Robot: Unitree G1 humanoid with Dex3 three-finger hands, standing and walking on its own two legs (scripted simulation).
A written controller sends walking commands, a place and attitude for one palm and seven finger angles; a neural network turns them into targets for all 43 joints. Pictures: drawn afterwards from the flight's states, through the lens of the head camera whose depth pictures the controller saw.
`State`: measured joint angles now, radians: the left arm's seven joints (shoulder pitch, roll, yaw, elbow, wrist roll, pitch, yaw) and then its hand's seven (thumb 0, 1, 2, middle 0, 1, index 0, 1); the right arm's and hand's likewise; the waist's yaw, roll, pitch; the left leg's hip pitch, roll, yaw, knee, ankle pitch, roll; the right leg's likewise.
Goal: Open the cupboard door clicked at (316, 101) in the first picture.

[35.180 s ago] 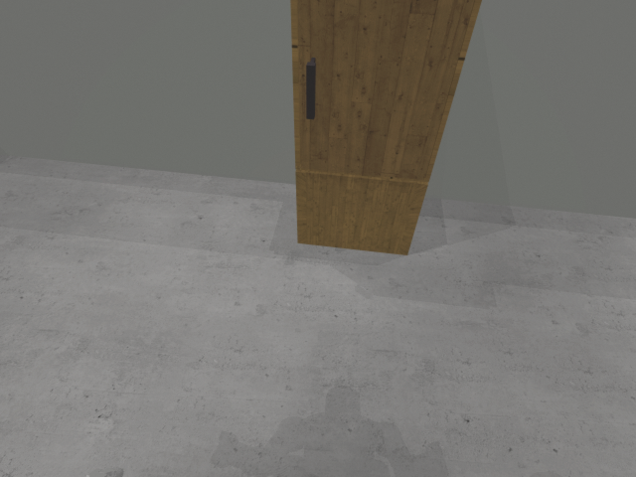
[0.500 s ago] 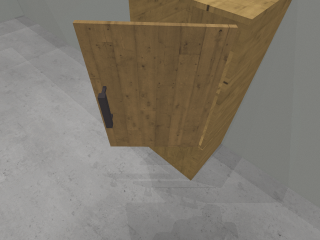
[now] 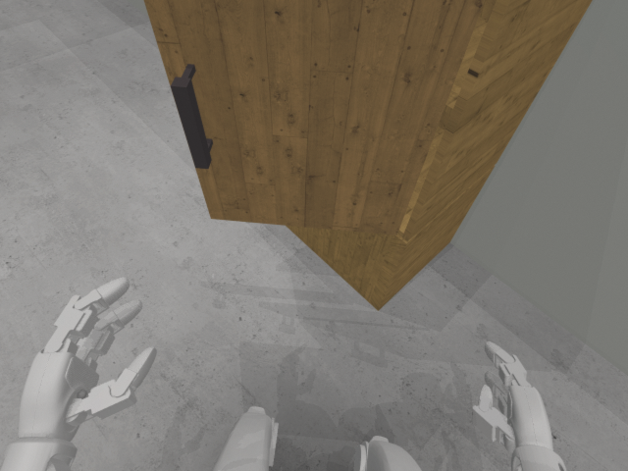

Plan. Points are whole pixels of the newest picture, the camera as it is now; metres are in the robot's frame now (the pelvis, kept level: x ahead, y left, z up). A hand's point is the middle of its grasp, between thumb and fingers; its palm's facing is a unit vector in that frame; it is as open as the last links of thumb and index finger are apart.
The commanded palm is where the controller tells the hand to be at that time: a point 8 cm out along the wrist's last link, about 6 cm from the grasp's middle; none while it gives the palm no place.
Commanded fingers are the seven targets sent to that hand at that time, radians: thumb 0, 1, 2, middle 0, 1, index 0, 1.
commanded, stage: raise the hand with hooked fingers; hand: left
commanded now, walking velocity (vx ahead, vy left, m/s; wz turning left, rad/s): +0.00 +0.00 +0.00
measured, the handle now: (196, 119) +0.60 +0.26 +0.07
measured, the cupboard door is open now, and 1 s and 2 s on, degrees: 42 42 42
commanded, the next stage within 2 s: move the hooked fingers beside the handle in 1.56 s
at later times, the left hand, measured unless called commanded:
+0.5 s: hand (108, 318) +0.26 +0.27 +0.05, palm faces +0.03 -1.00 -0.04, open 12.3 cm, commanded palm +0.24 +0.32 +0.06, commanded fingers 0.00 -0.34 0.37 -0.29 -1.10 -0.29 -1.10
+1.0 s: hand (74, 277) +0.29 +0.32 +0.07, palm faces +0.04 -1.00 -0.05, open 13.9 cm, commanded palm +0.27 +0.36 +0.08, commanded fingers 0.00 -0.50 0.30 -0.30 -1.20 -0.30 -1.20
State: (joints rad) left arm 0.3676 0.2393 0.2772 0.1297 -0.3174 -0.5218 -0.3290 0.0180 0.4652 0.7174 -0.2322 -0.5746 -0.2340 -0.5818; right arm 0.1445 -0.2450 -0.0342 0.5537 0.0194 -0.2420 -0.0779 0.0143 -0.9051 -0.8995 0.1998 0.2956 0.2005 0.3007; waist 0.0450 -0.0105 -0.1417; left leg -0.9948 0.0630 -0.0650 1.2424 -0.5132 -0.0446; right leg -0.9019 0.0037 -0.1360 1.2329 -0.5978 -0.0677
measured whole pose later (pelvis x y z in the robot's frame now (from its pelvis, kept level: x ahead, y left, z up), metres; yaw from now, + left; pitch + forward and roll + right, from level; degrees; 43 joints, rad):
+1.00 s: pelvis +0.01 +0.05 +0.03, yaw -1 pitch +16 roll -3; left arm 0.04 0.38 0.40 0.34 -0.34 -0.34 -0.44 -0.01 -0.49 0.31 -0.30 -1.19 -0.30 -1.20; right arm 0.25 -0.25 0.04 0.55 0.02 -0.19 -0.07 0.02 -0.90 -0.90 0.21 0.30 0.21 0.30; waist 0.00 0.01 -0.13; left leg -0.93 0.04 -0.01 1.12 -0.47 0.02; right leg -0.83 -0.02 -0.08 1.06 -0.51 0.01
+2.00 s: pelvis +0.01 +0.03 +0.02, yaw -2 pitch +17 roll -2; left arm -0.21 0.43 0.45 0.60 -0.32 -0.36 -0.48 -0.01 -0.50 0.30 -0.30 -1.20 -0.30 -1.20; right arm 0.26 -0.27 0.02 0.59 0.03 -0.15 -0.08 0.01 -0.90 -0.90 0.20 0.30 0.20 0.30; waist -0.03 0.01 -0.14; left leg -0.96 0.06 -0.01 1.13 -0.47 -0.01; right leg -0.87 0.00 -0.08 1.10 -0.52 -0.02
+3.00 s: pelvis +0.00 +0.05 +0.00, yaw -4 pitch +25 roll -5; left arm -0.82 0.71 0.55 1.17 -0.15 -0.40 -0.46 -0.01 -0.50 0.30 -0.30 -1.20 -0.30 -1.20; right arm 0.34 -0.28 0.05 0.63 0.00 0.04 -0.05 0.01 -0.90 -0.90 0.20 0.30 0.21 0.30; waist -0.15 0.01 -0.12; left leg -1.17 0.08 -0.01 1.23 -0.49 0.02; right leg -1.08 0.02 -0.07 1.16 -0.51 0.00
